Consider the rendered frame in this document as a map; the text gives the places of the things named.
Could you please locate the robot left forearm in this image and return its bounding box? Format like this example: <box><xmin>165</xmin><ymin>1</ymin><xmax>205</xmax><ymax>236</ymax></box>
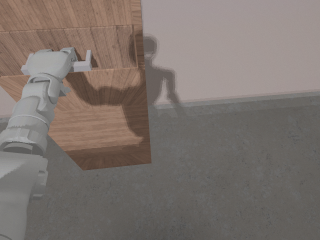
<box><xmin>0</xmin><ymin>73</ymin><xmax>61</xmax><ymax>157</ymax></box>

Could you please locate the left robot hand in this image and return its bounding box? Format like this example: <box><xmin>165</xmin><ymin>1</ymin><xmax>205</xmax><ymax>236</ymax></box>
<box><xmin>27</xmin><ymin>47</ymin><xmax>78</xmax><ymax>97</ymax></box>

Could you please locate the drawer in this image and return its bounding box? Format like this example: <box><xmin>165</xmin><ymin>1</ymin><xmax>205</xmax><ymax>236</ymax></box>
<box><xmin>0</xmin><ymin>24</ymin><xmax>137</xmax><ymax>76</ymax></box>

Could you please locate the cabinet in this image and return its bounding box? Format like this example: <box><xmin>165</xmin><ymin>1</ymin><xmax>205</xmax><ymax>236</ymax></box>
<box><xmin>0</xmin><ymin>0</ymin><xmax>152</xmax><ymax>171</ymax></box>

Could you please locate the handle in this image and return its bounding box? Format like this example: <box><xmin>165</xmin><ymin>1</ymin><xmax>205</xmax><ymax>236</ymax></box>
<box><xmin>21</xmin><ymin>50</ymin><xmax>92</xmax><ymax>75</ymax></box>

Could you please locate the left robot upper arm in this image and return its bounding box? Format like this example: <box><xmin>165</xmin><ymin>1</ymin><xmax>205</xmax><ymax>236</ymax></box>
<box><xmin>0</xmin><ymin>151</ymin><xmax>48</xmax><ymax>240</ymax></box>

